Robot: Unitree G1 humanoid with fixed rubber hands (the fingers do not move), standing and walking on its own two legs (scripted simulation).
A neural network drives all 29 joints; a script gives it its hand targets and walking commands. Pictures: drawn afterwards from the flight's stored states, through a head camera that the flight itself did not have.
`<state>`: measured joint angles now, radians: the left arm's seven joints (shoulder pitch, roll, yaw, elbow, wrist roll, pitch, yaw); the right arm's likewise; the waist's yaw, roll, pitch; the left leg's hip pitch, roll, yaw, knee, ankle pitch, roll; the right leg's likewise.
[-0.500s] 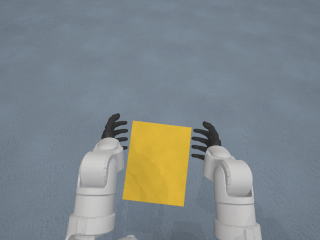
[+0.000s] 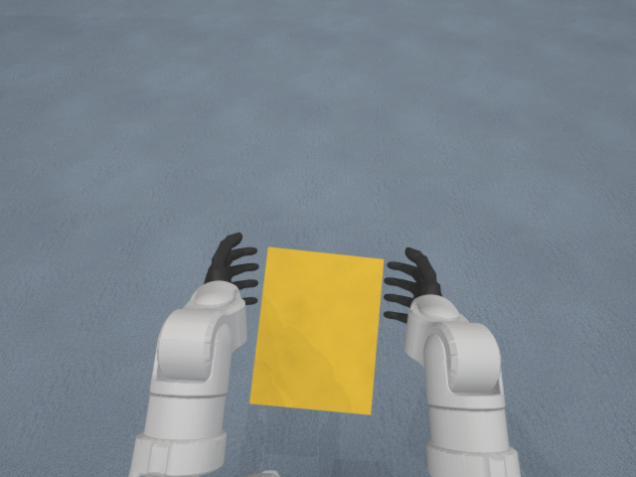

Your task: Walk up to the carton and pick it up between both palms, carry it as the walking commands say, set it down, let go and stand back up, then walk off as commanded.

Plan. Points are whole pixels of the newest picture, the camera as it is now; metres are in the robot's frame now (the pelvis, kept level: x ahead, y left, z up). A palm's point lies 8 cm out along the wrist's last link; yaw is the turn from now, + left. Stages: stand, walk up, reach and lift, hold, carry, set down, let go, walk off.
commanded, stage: carry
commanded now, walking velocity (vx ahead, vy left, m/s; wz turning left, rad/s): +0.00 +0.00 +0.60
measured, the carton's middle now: (315, 323) +0.33 -0.01 -0.03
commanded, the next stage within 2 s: none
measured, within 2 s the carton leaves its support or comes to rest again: neither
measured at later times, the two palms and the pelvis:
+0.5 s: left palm (107, 353) +0.24 +0.21 +0.10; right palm (322, 305) +0.30 -0.02 +0.08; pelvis -0.02 +0.02 +0.00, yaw +16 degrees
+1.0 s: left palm out of the picture +0.12 +0.30 +0.09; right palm (217, 340) +0.26 +0.10 +0.08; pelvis -0.05 +0.03 -0.01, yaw +35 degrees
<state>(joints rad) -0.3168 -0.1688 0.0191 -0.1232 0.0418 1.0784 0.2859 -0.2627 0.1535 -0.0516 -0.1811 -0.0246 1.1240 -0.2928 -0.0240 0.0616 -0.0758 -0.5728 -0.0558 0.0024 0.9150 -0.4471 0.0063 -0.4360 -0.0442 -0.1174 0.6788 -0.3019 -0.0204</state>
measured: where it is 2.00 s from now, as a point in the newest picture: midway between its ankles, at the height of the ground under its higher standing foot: outside the picture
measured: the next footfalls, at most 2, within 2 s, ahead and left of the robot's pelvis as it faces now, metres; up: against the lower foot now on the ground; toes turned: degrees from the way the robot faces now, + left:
left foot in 0.16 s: +0.06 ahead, +0.13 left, +0.00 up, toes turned +12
right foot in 0.46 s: +0.08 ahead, -0.07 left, +0.00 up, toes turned +13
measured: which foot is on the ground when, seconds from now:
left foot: up 0.00-0.14, down 0.16-0.48, up 0.50-0.72, down 0.74-1.00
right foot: down 0.00-0.18, up 0.20-0.44, down 0.46-0.76, up 0.78-0.98, down 1.00-1.00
